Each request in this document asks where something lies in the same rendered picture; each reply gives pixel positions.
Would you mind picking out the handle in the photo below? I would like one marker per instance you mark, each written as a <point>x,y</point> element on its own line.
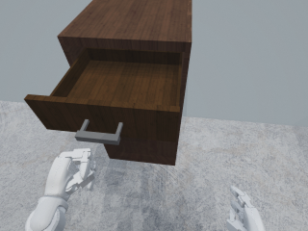
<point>97,137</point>

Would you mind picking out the right robot hand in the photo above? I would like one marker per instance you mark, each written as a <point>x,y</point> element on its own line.
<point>249,217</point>

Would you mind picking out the left robot hand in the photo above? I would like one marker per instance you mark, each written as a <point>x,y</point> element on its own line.
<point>77,164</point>

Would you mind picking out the drawer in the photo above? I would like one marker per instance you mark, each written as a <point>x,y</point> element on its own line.
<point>139,88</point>

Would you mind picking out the cabinet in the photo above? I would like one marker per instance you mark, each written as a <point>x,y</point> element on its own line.
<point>158,25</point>

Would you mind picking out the left robot forearm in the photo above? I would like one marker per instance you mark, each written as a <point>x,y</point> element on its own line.
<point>49,215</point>

